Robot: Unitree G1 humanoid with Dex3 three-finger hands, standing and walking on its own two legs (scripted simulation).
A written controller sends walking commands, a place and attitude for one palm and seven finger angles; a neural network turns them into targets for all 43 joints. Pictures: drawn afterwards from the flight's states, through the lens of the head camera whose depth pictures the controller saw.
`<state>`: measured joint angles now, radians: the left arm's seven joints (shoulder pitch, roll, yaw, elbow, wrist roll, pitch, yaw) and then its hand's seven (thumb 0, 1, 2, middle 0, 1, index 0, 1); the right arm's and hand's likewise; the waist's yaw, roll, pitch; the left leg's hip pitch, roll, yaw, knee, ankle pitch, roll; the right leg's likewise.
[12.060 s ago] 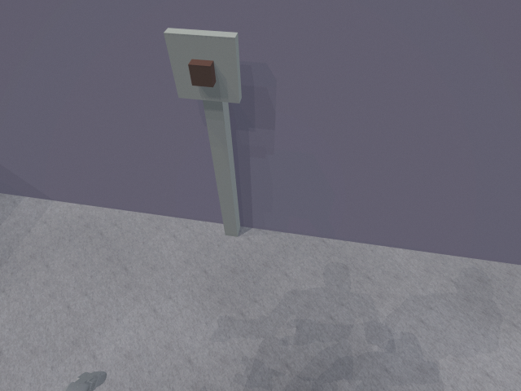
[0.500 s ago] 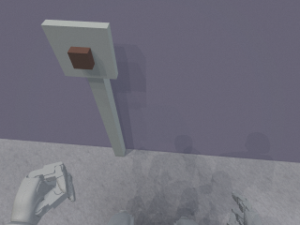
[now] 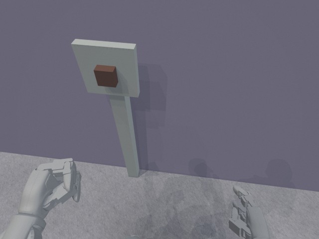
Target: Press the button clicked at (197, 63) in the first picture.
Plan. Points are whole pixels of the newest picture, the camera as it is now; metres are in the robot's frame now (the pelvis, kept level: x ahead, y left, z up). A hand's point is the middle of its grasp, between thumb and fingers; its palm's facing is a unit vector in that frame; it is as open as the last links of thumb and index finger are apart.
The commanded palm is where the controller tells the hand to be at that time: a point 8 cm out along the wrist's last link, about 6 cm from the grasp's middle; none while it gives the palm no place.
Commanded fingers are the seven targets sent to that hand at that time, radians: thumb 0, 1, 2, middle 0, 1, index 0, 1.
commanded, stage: raise the hand and make a fist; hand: left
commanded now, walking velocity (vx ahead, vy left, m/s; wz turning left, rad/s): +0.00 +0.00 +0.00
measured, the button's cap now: (106, 75) +0.55 +0.21 +0.11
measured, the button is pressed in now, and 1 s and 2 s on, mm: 0 0 0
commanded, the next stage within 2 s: aim a knuckle at the button in 0.58 s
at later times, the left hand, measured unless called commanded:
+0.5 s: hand (79, 175) +0.23 +0.19 +0.10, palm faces -0.03 -1.00 -0.06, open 3.1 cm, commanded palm +0.20 +0.25 +0.11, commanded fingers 0.00 0.90 0.90 -1.30 -1.50 -1.30 -1.50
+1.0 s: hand (93, 151) +0.29 +0.18 +0.10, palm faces -0.07 -1.00 -0.04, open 3.1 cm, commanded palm +0.27 +0.24 +0.10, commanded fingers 0.00 0.90 0.90 -1.30 -1.50 -1.30 -1.50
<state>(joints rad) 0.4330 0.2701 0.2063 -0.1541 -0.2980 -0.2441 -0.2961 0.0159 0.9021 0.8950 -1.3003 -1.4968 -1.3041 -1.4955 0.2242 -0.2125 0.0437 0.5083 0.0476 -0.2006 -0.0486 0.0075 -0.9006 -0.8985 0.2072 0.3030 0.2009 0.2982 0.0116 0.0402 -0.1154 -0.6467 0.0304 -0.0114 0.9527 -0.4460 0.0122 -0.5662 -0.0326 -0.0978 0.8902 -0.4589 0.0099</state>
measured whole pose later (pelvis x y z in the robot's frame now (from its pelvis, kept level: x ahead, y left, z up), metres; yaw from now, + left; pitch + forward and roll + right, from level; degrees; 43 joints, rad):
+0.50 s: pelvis +0.00 -0.01 +0.01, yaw -1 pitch +6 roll -1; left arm 0.34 0.28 0.24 -0.06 -0.32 -0.21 -0.32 0.02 0.90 0.89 -1.30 -1.50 -1.30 -1.50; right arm 0.27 -0.26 0.02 0.55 0.05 -0.21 -0.06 0.01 -0.90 -0.90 0.21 0.30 0.20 0.30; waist -0.01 0.04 -0.09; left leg -0.54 0.04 0.00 0.84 -0.40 0.00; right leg -0.48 -0.02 -0.09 0.80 -0.42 0.00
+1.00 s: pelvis +0.00 -0.02 +0.01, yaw +0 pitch +6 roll -1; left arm 0.04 0.30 0.24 0.20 -0.31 -0.21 -0.36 0.02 0.90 0.90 -1.30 -1.50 -1.31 -1.50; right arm 0.24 -0.27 0.04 0.59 0.05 -0.19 -0.08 0.01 -0.90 -0.90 0.21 0.30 0.20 0.30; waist -0.01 0.04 -0.06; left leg -0.55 0.04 0.00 0.82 -0.38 -0.01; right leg -0.50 -0.02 -0.09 0.81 -0.42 -0.02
